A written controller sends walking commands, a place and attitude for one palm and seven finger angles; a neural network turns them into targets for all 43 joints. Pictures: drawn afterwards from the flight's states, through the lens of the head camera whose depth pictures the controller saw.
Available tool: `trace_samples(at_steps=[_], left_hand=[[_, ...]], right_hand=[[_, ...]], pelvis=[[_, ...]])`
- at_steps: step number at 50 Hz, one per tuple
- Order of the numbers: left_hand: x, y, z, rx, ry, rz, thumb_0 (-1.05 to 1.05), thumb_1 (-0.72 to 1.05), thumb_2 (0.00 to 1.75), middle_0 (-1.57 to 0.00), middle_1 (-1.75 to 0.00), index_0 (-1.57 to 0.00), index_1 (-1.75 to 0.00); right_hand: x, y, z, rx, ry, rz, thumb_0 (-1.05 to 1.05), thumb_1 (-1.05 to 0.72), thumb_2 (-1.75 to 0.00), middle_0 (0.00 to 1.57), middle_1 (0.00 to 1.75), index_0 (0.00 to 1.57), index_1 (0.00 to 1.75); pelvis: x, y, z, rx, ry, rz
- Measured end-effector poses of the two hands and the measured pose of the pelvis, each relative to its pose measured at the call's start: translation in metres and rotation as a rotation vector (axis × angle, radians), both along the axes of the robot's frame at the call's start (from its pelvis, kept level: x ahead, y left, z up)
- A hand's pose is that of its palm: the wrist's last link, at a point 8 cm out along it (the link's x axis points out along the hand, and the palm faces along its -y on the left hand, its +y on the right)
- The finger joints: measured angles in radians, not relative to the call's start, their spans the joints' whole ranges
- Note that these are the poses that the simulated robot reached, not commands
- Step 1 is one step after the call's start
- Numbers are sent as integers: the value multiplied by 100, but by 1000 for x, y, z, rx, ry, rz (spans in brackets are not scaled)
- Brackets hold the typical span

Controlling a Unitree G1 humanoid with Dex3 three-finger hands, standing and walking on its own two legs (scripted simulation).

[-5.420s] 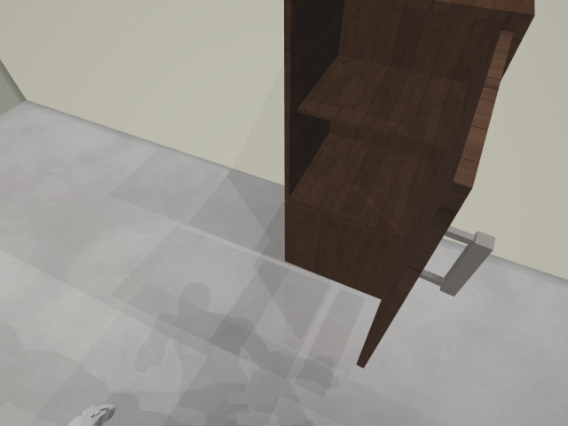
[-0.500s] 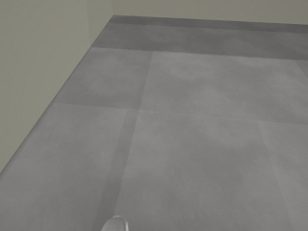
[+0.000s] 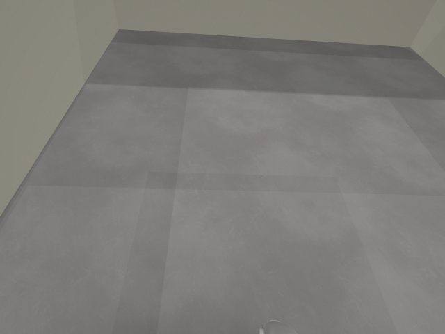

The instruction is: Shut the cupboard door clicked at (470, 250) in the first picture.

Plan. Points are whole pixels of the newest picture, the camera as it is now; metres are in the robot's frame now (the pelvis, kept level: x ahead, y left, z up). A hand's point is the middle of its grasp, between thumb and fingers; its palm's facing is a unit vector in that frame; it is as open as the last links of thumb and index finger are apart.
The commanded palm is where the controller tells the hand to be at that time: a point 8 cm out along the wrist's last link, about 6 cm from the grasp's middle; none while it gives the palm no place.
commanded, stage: walk around to get in front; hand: left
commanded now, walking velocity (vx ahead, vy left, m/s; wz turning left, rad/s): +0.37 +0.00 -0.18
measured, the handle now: out of the picture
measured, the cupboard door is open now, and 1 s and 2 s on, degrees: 86 86 86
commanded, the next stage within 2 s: walk to a spot facing it in 1.38 s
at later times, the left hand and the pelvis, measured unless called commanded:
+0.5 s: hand (180, 268) +0.29 +0.12 -0.16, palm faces +0.04 -0.97 -0.23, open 7.0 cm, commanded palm none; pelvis +0.21 -0.07 +0.00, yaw -1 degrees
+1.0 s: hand (169, 236) +0.39 +0.16 -0.19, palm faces +0.06 -0.99 -0.14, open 7.4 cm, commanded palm none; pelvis +0.42 -0.01 -0.01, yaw -3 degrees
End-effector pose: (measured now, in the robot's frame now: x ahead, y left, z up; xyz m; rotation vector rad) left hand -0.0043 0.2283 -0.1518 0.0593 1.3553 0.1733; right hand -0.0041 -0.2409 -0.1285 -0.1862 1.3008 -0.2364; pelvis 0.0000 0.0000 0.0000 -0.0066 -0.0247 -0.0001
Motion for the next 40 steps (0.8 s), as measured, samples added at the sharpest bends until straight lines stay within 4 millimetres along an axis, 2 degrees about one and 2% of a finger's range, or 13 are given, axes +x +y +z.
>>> trace_samples(at_steps=[5, 9, 13, 15, 17, 19, 23, 25, 30, 35, 40], left_hand=[[99, -5, 6, 19, -86, -89, 0, 91, 90, -19, -29, -19, -30], [183, -26, 7, 35, -146, -180, 0, 91, 90, -19, -29, -19, -30], [262, -56, 3, 51, -249, -238, 0, 91, 90, -19, -29, -19, -30], [284, -68, 5, 52, -293, -229, 0, 91, 90, -20, -29, -20, -30], [291, -76, 9, 47, -299, -203, 0, 91, 90, -20, -29, -20, -30], [289, -83, 13, 45, -275, -177, 0, 91, 90, -20, -29, -20, -30], [291, -70, 24, 99, -265, -95, -5, 96, 90, -20, -30, -20, -30], [287, -66, 25, 107, -225, -92, -5, 96, 90, -20, -30, -20, -30], [267, -64, 15, 77, -90, -53, -3, 94, 90, -20, -29, -20, -30], [245, -68, 1, 14, 71, 7, -1, 92, 90, -20, -29, -20, -30], [239, -62, -11, -43, 229, 63, 0, 91, 90, -20, -29, -20, -30]], right_hand=[[-34, 9, -6, 51, 173, -94, 0, -93, -90, 20, 30, 20, 30], [-48, 21, -12, 118, 292, -173, 0, -92, -90, 20, 30, 20, 30], [-43, 24, -24, 191, 402, -226, 1, -91, -90, 20, 30, 20, 30], [-24, 18, -28, 213, 418, -230, 1, -91, -90, 20, 30, 20, 30], [9, 7, -30, 211, 377, -213, 1, -91, -90, 20, 30, 20, 30], [54, -8, -32, 194, 298, -181, 1, -91, -90, 20, 30, 20, 30], [156, -34, -30, 156, 104, -107, 1, -91, -90, 20, 30, 20, 30], [203, -45, -26, 133, 19, -73, 1, -91, -90, 20, 30, 20, 30], [299, -71, -11, 63, -109, -4, 3, -95, -90, 20, 30, 20, 30], [388, -65, 1, 30, -178, 87, 2, -93, -90, 19, 30, 20, 29], [470, -33, 0, 15, -226, 165, 1, -92, -90, 19, 30, 20, 29]], pelvis=[[42, -8, -2, 8, 3, -27], [79, -23, -9, 18, 8, -47], [122, -46, -25, 21, 9, -54], [138, -56, -27, 17, 1, -51], [153, -62, -22, 17, -7, -39], [168, -67, -15, 17, -8, -36], [198, -72, -5, 9, 1, -26], [212, -73, -3, 4, 3, -24], [252, -67, -2, -11, 2, -18], [294, -55, -5, -23, -1, -10], [345, -32, -18, -22, -1, -9]])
